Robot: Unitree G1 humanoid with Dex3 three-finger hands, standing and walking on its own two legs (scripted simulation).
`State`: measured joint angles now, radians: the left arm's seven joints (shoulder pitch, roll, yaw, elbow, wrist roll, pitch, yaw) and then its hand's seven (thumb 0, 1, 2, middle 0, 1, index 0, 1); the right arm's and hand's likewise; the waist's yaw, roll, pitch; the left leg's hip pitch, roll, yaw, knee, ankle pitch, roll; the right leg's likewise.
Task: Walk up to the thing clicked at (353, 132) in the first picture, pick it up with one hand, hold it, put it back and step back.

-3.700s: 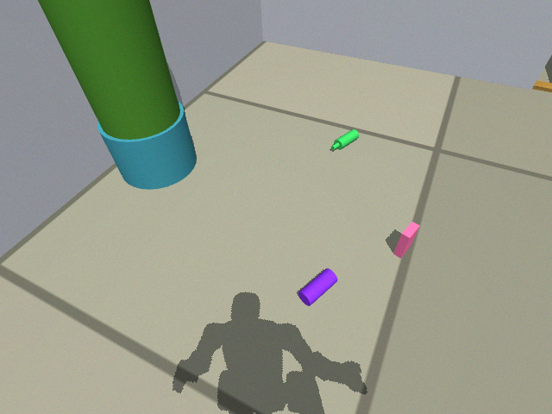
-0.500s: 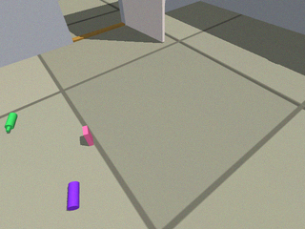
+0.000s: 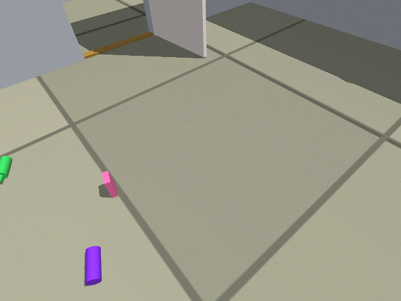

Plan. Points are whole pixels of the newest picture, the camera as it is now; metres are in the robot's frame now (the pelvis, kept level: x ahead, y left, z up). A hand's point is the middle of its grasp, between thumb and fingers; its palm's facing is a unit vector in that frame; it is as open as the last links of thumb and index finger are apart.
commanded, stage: stand
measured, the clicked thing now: (3, 169) +1.02 +1.36 -0.75
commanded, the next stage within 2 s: none
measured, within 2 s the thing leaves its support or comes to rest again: neither
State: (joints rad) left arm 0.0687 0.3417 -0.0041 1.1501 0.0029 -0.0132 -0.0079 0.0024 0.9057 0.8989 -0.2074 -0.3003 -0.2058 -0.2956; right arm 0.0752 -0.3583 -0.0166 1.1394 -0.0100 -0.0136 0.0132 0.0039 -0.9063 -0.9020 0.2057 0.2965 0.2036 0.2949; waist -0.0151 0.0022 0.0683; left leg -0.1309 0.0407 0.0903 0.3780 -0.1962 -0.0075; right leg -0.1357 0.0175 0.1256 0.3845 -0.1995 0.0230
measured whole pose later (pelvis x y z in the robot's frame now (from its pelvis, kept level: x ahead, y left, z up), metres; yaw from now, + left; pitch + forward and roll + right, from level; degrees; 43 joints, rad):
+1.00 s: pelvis -0.01 +0.01 +0.00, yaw +3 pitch -3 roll +0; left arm 0.13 0.35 -0.01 1.13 0.01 -0.01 -0.01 0.00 0.91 0.90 -0.21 -0.30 -0.21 -0.30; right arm 0.09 -0.35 -0.01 1.14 -0.01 -0.01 0.01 0.00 -0.91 -0.90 0.21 0.30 0.20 0.29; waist 0.00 0.00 0.06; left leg -0.14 0.01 0.04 0.34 -0.16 0.01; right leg -0.11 -0.02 0.08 0.33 -0.17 0.04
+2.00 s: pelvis +0.01 +0.01 +0.00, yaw +4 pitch -3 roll +0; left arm 0.12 0.35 -0.01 1.12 0.01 -0.01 0.00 0.00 0.91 0.90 -0.21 -0.30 -0.21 -0.30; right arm 0.09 -0.34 -0.01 1.13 -0.01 -0.01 0.01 0.00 -0.91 -0.90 0.21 0.30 0.20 0.29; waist 0.00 -0.01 0.06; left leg -0.12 0.00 0.03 0.34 -0.18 0.01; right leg -0.08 -0.02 0.07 0.31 -0.19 0.04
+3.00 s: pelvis +0.11 -0.05 -0.01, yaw +3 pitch -4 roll -1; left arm 0.29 0.40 0.07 0.97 0.03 -0.06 -0.05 0.00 0.91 0.90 -0.21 -0.30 -0.21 -0.30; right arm 0.27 -0.45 -0.09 1.01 -0.02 -0.01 0.06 0.01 -0.91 -0.90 0.20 0.30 0.20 0.29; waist 0.02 0.09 0.04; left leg -0.42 0.01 -0.09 1.05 -0.35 0.02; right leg -0.18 -0.01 -0.10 0.49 -0.24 -0.02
